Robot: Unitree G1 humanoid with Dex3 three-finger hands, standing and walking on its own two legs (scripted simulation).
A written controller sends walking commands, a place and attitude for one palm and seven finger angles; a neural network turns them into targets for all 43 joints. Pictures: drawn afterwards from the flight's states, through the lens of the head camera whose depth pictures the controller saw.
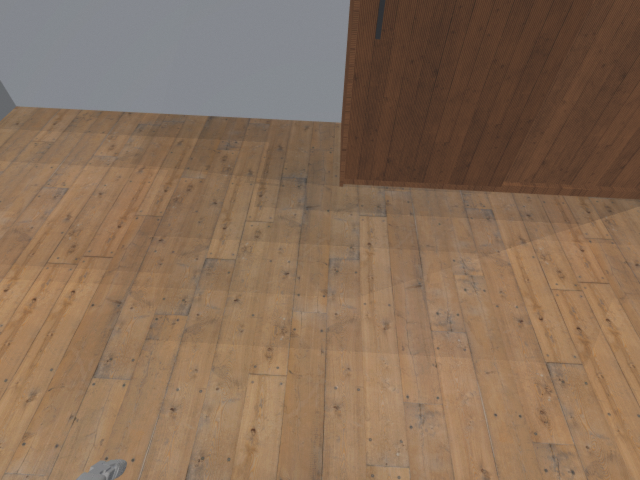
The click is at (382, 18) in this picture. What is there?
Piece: wardrobe's sliding door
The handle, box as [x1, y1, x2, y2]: [375, 0, 384, 38]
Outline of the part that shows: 384,0 380,0 375,38 379,38 380,36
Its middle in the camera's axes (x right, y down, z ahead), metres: +0.20 -0.81 +1.20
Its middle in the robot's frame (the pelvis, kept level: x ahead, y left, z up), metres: +1.47 -0.12 +0.11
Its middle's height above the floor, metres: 0.88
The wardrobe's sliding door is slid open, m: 0.00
